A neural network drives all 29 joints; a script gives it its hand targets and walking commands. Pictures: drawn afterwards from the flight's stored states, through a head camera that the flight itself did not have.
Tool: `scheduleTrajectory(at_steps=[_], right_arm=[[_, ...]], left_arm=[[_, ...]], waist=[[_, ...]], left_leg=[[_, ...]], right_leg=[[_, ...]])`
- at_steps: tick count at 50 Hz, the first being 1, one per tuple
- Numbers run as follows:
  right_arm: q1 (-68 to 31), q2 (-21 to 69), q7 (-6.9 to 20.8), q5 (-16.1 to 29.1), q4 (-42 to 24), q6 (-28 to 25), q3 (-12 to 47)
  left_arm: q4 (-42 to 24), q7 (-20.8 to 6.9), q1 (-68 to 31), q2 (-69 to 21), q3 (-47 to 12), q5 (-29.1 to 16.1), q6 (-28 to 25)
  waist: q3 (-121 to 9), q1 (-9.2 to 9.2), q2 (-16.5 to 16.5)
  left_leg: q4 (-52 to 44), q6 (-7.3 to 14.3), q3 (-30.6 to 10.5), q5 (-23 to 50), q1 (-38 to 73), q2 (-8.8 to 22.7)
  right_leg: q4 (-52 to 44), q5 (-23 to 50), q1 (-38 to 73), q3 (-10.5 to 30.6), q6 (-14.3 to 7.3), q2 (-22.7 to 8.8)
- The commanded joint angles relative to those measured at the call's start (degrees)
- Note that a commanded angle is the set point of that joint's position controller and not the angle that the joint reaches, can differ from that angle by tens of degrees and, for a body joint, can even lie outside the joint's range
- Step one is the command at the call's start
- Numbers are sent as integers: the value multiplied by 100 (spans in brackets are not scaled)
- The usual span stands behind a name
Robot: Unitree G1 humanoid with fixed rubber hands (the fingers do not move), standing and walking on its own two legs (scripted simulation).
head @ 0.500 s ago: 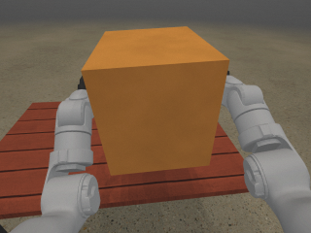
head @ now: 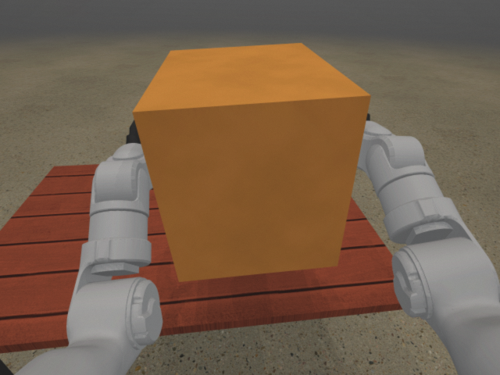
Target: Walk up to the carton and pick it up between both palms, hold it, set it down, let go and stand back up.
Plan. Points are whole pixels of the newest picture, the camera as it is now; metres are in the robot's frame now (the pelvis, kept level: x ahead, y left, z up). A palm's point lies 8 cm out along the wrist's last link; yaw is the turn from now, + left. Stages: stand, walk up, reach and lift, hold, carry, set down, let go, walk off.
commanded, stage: hold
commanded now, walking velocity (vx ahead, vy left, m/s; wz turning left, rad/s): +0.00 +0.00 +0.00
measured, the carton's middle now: (246, 149) +0.41 +0.01 +0.25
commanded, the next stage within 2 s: none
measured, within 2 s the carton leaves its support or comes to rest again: neither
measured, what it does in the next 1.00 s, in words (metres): stands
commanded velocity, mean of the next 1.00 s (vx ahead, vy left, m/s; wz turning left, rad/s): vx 0.00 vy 0.00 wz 0.00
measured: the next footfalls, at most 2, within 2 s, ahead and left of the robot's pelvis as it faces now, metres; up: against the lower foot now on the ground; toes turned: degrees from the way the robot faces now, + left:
none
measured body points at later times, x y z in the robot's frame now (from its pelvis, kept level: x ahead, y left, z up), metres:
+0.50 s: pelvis +0.00 +0.00 +0.00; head -0.09 +0.02 +0.44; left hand +0.38 +0.18 +0.25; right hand +0.39 -0.16 +0.28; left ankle +0.03 +0.11 -0.75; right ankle -0.01 -0.10 -0.75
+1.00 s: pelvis +0.00 +0.01 +0.00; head -0.09 +0.02 +0.44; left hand +0.38 +0.18 +0.25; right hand +0.39 -0.16 +0.28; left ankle +0.03 +0.11 -0.75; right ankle -0.01 -0.10 -0.75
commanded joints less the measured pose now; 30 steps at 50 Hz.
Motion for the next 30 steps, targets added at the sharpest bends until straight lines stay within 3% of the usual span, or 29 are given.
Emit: scheduleTrajectory(at_steps=[1, 11, 12, 13, 14, 30], right_arm=[[-4587, 4036, 778, 897, -1819, -74, 1205], [-4605, 4048, 755, 916, -1865, -74, 1229], [-4167, 4134, 671, 789, -1707, 10, 1215], [-4333, 4160, 647, 836, -1836, -14, 1255], [-4333, 4151, 621, 856, -1884, 0, 1267], [-4474, 4081, 736, 839, -2122, -86, 1384]], left_arm=[[-1348, -883, -5455, -3342, -2339, -1096, -523], [-1332, -898, -5434, -3326, -2317, -1077, -522], [-1335, -951, -5481, -3200, -2242, -958, -549], [-1361, -1011, -5384, -3207, -2235, -918, -553], [-1427, -1030, -5469, -3197, -2279, -925, -564], [-1510, -917, -5385, -3479, -2479, -1016, -505]], waist=[[-1810, -44, 272], [-1778, -29, 268], [-1494, -253, 103], [-1590, -160, 181], [-1629, -218, 179], [-1715, -103, 298]], left_leg=[[-59, -178, -283, 1145, 1352, -187], [-49, -176, -286, 1192, 1336, -196], [-89, -146, -241, 950, 1213, -282], [-153, -134, -270, 844, 1138, -299], [-168, -145, -269, 825, 1138, -307], [-101, -201, -261, 1092, 1415, -163]], right_leg=[[-245, 1159, -53, 390, 455, 51], [-238, 1227, -21, 387, 467, 51], [-224, 1420, 178, 398, 574, -49], [-163, 1512, 304, 386, 591, -64], [-146, 1556, 306, 400, 596, -55], [-193, 1123, -24, 324, 437, 98]])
